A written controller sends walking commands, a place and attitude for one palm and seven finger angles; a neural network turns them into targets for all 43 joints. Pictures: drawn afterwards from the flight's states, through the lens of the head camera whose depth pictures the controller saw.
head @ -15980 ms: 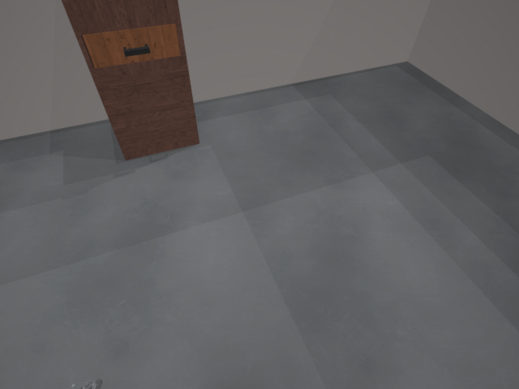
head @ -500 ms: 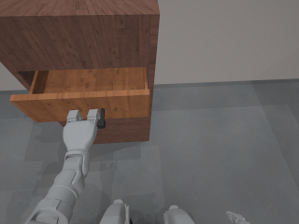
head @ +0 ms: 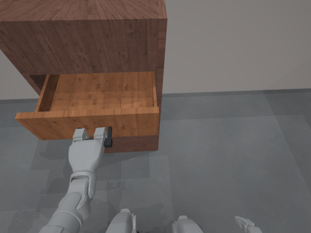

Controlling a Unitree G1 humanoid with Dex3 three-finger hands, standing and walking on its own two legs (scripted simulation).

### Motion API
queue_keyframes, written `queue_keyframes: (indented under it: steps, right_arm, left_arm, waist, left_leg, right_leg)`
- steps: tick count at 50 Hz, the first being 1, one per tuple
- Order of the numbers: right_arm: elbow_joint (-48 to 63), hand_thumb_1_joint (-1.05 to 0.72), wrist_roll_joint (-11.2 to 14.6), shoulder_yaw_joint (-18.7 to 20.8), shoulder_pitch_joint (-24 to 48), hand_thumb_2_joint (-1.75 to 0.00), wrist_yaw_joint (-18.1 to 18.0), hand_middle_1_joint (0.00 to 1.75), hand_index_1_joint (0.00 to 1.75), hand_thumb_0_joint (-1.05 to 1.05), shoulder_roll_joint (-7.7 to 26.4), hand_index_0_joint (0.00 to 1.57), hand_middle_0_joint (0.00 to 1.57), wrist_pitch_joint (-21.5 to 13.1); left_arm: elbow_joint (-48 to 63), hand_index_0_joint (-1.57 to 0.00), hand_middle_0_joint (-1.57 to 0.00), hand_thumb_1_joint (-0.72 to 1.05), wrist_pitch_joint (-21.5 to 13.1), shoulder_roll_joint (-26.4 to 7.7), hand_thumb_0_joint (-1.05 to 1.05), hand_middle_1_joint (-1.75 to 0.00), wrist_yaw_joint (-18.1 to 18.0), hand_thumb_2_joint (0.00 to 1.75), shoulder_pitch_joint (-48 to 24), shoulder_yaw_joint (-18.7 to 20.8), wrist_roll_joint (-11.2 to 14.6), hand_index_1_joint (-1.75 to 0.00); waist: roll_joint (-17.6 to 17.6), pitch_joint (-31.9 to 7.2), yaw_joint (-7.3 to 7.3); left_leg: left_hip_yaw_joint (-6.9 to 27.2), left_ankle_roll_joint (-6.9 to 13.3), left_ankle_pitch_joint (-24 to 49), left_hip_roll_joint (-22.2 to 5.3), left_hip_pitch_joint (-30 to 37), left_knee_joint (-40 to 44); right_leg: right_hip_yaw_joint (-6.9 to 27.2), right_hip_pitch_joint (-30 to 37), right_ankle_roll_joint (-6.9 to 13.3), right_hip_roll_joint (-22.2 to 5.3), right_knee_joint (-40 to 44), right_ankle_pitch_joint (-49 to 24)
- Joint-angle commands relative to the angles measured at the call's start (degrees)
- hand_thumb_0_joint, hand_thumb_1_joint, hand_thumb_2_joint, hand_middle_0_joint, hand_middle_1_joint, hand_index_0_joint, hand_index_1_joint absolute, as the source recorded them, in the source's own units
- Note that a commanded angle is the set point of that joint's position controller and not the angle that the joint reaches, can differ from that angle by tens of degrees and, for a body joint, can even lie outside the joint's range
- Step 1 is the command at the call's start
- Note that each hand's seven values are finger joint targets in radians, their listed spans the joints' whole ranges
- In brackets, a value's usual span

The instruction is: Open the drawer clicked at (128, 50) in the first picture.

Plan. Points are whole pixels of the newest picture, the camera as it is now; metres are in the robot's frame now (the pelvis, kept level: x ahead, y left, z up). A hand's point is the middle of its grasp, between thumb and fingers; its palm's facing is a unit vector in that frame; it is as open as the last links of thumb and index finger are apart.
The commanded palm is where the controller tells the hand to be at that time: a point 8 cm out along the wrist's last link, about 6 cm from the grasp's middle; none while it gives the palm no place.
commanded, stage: pull the drawer open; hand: left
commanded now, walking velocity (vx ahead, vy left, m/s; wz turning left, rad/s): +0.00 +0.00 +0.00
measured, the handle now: (93, 137) +0.39 +0.19 -0.05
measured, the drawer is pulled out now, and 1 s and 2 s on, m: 0.16 0.26 0.30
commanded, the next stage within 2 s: open the thumb to release the handle in 1.70 s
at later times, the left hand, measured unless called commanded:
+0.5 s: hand (92, 178) +0.27 +0.18 -0.07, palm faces -0.04 -0.07 -1.00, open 5.8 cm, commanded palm +0.23 +0.18 -0.03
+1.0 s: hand (90, 197) +0.22 +0.18 -0.07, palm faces -0.05 -0.10 -0.99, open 5.9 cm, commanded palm +0.18 +0.18 -0.03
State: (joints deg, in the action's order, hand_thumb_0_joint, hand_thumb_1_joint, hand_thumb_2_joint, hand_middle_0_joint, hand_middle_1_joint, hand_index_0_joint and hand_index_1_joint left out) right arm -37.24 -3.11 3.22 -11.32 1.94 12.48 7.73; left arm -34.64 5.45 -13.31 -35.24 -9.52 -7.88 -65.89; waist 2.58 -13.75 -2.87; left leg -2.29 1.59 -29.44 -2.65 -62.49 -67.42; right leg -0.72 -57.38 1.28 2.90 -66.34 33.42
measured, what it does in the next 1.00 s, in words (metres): stands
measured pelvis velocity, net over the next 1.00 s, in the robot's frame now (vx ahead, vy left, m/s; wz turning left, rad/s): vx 0.00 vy -0.02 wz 0.03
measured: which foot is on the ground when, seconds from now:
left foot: down 0.00-1.00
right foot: down 0.00-1.00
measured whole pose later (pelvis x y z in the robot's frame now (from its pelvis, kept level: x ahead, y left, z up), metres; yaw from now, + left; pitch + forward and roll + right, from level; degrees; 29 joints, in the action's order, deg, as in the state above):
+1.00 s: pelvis +0.00 -0.02 -0.01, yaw +1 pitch +23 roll +0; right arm -31.8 -4.1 1.2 -6.1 2.3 12.5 6.6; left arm -13.2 1.5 -12.9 -36.2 16.0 -8.8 -67.1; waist 2.4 -14.2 0.5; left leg -1.4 -0.1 -31.6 -2.2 -62.8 -71.3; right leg -1.6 -58.1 3.1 2.6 -72.1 37.1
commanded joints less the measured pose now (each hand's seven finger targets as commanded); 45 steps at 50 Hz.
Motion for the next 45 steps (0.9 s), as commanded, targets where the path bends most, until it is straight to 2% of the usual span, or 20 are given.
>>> queue_keyframes:
  steps: [1,2,4,7,8,13,15,17,20,23,25,26,27,29,31,33,38,41,43,45]
  right_arm:
    - [6.36,-0.90,-0.12,2.82,0.00,-0.90,-0.51,0.30,0.30,0.00,7.75,0.20,0.20,-1.90]
    - [6.25,-0.90,0.05,2.59,0.33,-0.90,-0.70,0.30,0.30,0.00,7.66,0.20,0.20,-1.72]
    - [6.62,-0.90,0.00,2.59,0.94,-0.90,-0.78,0.30,0.30,0.00,7.48,0.20,0.20,-1.92]
    - [6.80,-0.90,0.03,2.51,1.47,-0.90,-1.03,0.30,0.30,0.00,7.40,0.20,0.20,-1.99]
    - [7.16,-0.90,0.02,2.50,1.41,-0.90,-0.95,0.30,0.30,0.00,7.31,0.20,0.20,-2.14]
    - [8.16,-0.90,0.11,2.13,2.73,-0.90,-0.90,0.30,0.30,0.00,6.93,0.20,0.20,-2.40]
    - [8.27,-0.90,0.03,2.09,3.10,-0.90,-0.87,0.30,0.30,0.00,6.90,0.20,0.20,-2.45]
    - [8.70,-0.90,0.03,1.87,4.02,-0.90,-0.80,0.30,0.30,0.00,6.86,0.20,0.20,-2.45]
    - [9.19,-0.90,-0.09,1.87,4.18,-0.90,-0.73,0.30,0.30,0.00,6.73,0.20,0.20,-2.64]
    - [9.57,-0.90,-0.09,1.73,4.74,-0.90,-0.84,0.30,0.30,0.00,6.59,0.20,0.20,-2.74]
    - [9.69,-0.90,-0.12,1.59,5.17,-0.90,-0.91,0.30,0.30,0.00,6.50,0.20,0.20,-2.78]
    - [9.67,-0.90,-0.23,1.63,5.25,-0.90,-0.91,0.30,0.30,0.00,6.61,0.20,0.20,-2.89]
    - [9.85,-0.90,-0.20,1.44,5.87,-0.90,-0.91,0.30,0.30,0.00,6.53,0.20,0.20,-2.78]
    - [10.46,-0.90,-0.30,1.34,6.32,-0.90,-0.78,0.30,0.30,0.00,6.40,0.20,0.20,-2.91]
    - [10.74,-0.90,-0.30,1.14,6.26,-0.90,-0.79,0.30,0.30,0.00,6.21,0.20,0.20,-3.19]
    - [11.02,-0.90,-0.32,1.01,6.47,-0.90,-0.80,0.30,0.30,0.00,5.96,0.20,0.20,-3.34]
    - [12.07,-0.90,-0.63,0.81,7.18,-0.90,-0.49,0.30,0.30,0.00,6.03,0.20,0.20,-3.50]
    - [12.47,-0.90,-0.71,0.60,7.57,-0.90,-0.32,0.30,0.30,0.00,6.01,0.20,0.20,-3.64]
    - [13.09,-0.90,-0.79,0.48,7.71,-0.90,-0.23,0.30,0.30,0.00,5.91,0.20,0.20,-3.63]
    - [13.20,-0.90,-0.87,0.46,8.11,-0.90,-0.17,0.30,0.30,0.00,5.95,0.20,0.20,-3.58]
  left_arm:
    - [9.67,-0.40,-0.40,0.90,1.53,-5.67,0.00,-1.35,-3.48,0.90,-0.33,3.51,1.00,-1.35]
    - [9.53,-0.40,-0.40,0.90,1.56,-6.15,0.00,-1.35,-3.53,0.90,-0.37,3.71,0.66,-1.35]
    - [10.92,-0.40,-0.40,0.90,1.53,-4.77,0.00,-1.35,-3.46,0.90,0.34,2.13,0.67,-1.35]
    - [11.41,-0.40,-0.40,0.90,1.47,-5.33,0.00,-1.35,-3.47,0.90,2.22,2.85,0.50,-1.35]
    - [12.12,-0.40,-0.40,0.90,1.43,-4.01,0.00,-1.35,-3.29,0.90,3.54,1.57,0.84,-1.35]
    - [13.98,-0.40,-0.40,0.90,0.70,-4.82,0.00,-1.35,-3.23,0.90,9.19,2.45,0.98,-1.35]
    - [14.75,-0.40,-0.40,0.90,0.52,-4.35,0.00,-1.35,-3.27,0.90,9.26,1.85,0.79,-1.35]
    - [16.07,-0.40,-0.40,0.90,0.26,-4.69,0.00,-1.35,-3.50,0.90,11.22,2.25,0.51,-1.35]
    - [17.36,-0.40,-0.40,0.90,0.24,-3.98,0.00,-1.35,-3.64,0.90,13.59,1.69,0.72,-1.35]
    - [18.39,-0.40,-0.40,0.90,0.08,-5.04,0.00,-1.35,-3.76,0.90,16.28,3.09,0.74,-1.35]
    - [18.99,-0.40,-0.40,0.90,0.06,-4.46,0.00,-1.35,-3.74,0.90,16.65,2.32,0.67,-1.35]
    - [19.88,-0.40,-0.40,0.90,-0.03,-5.54,0.00,-1.35,-3.84,0.90,17.13,3.39,0.73,-1.35]
    - [20.40,-0.40,-0.40,0.90,-0.26,-5.82,0.00,-1.35,-3.99,0.90,18.23,3.57,0.37,-1.35]
    - [22.03,-0.40,-0.40,0.90,-0.39,-4.70,0.00,-1.35,-3.95,0.90,21.32,2.56,0.70,-1.35]
    - [21.30,-0.40,-0.40,0.90,-0.56,-5.79,0.00,-1.35,-3.80,0.90,24.80,4.31,1.14,-1.35]
    - [22.21,-0.40,-0.40,0.90,-1.07,-5.44,0.00,-1.35,-3.67,0.90,25.89,4.06,1.18,-1.35]
    - [25.26,-0.40,-0.40,0.90,-1.96,-5.18,0.00,-1.35,-3.95,0.90,29.94,3.89,0.51,-1.35]
    - [26.45,-0.40,-0.40,0.90,-2.26,-5.49,0.00,-1.35,-3.67,0.90,32.24,4.24,0.74,-1.35]
    - [27.17,-0.40,-0.40,0.90,-2.90,-5.41,0.00,-1.35,-3.68,0.90,34.45,4.29,0.57,-1.35]
    - [27.94,-0.40,-0.40,0.90,-3.00,-5.14,0.00,-1.35,-3.46,0.90,33.58,3.66,0.40,-1.35]
  waist:
    - [-0.60,-19.01,2.82]
    - [-1.75,-19.33,2.88]
    - [-0.71,-19.37,2.89]
    - [-2.02,-19.33,3.24]
    - [-1.81,-18.86,3.13]
    - [-2.02,-17.67,4.06]
    - [-2.62,-17.17,3.67]
    - [-1.75,-17.90,4.23]
    - [-2.46,-16.98,4.00]
    - [-3.22,-16.58,4.41]
    - [-3.33,-16.35,4.12]
    - [-2.21,-16.80,4.67]
    - [-2.79,-17.27,4.85]
    - [-2.14,-17.58,4.99]
    - [-3.81,-16.04,5.29]
    - [-4.52,-15.39,5.23]
    - [-2.65,-16.32,5.82]
    - [-2.66,-15.87,5.76]
    - [-2.61,-16.02,6.27]
    - [-3.37,-14.88,5.62]
  left_leg:
    - [2.19,0.19,24.70,2.40,21.96,5.87]
    - [2.18,0.17,23.90,2.52,21.52,5.92]
    - [1.81,0.23,23.29,2.69,21.56,5.88]
    - [2.00,0.22,23.76,2.59,21.75,5.75]
    - [1.92,0.33,23.54,2.75,21.62,5.79]
    - [1.56,0.28,22.33,3.21,19.97,5.54]
    - [1.61,0.35,21.49,3.22,19.50,5.26]
    - [1.63,0.25,21.97,3.31,19.93,5.05]
    - [1.50,0.41,21.49,3.53,19.24,4.70]
    - [1.53,0.33,21.28,3.57,18.85,4.40]
    - [1.49,0.39,20.76,3.72,18.37,4.19]
    - [1.44,0.28,21.33,3.72,18.48,4.24]
    - [1.51,0.20,21.38,3.75,18.74,4.00]
    - [1.30,0.24,21.84,3.82,19.07,3.83]
    - [1.51,0.15,21.37,3.93,17.36,3.64]
    - [1.31,0.25,20.44,4.11,16.19,3.27]
    - [1.55,0.15,21.35,4.06,17.06,2.71]
    - [1.70,0.18,21.86,3.99,17.08,2.22]
    - [1.77,0.11,21.65,4.08,16.61,1.98]
    - [1.90,0.23,20.47,4.00,16.13,1.69]
  right_leg:
    - [-1.29,7.65,1.80,0.77,7.52,-28.33]
    - [-1.20,7.91,1.66,0.69,7.23,-28.06]
    - [-1.04,8.18,1.64,0.52,7.54,-28.18]
    - [-1.06,8.18,1.64,0.52,7.26,-28.47]
    - [-1.03,8.70,1.67,0.52,7.52,-28.97]
    - [-0.46,9.96,1.79,0.36,7.31,-29.79]
    - [-0.36,9.54,1.71,0.31,7.24,-29.28]
    - [-0.16,9.33,1.74,0.28,6.88,-29.35]
    - [0.06,10.09,1.71,0.16,7.00,-30.59]
    - [0.27,10.24,1.71,0.15,6.78,-30.79]
    - [0.44,10.23,1.62,0.02,6.81,-31.09]
    - [0.59,10.79,1.78,0.00,6.61,-31.83]
    - [0.72,10.41,1.69,0.03,6.18,-31.62]
    - [0.61,10.71,1.70,-0.13,6.10,-32.51]
    - [1.01,11.80,1.77,-0.10,6.10,-33.86]
    - [1.42,12.15,1.56,-0.33,6.00,-34.54]
    - [1.24,10.79,1.90,-0.14,4.80,-33.83]
    - [1.18,10.36,1.93,-0.17,4.51,-34.65]
    - [1.06,10.04,2.00,-0.06,3.85,-33.68]
    - [1.20,8.88,1.85,-0.12,4.05,-32.65]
